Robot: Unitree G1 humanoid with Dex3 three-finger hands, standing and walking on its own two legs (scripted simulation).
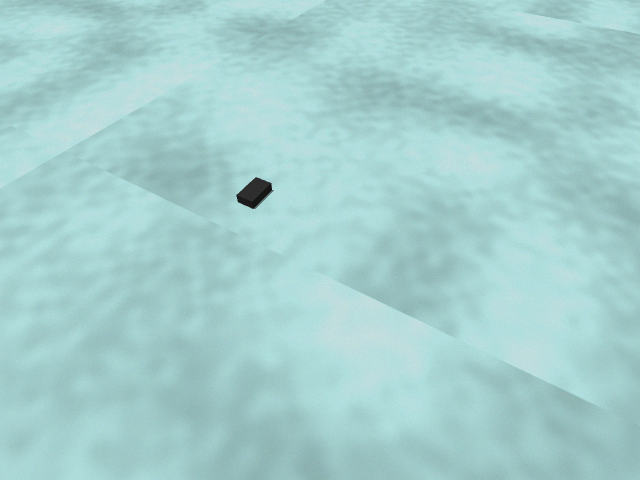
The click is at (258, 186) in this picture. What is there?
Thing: flat box
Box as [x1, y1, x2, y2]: [236, 177, 271, 208]
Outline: 256,177 236,195 239,202 252,208 271,190 271,185 269,182
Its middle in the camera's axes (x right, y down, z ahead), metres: -0.31 -0.23 +1.85
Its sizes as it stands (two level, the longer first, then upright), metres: 0.150 0.090 0.045
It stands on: the floor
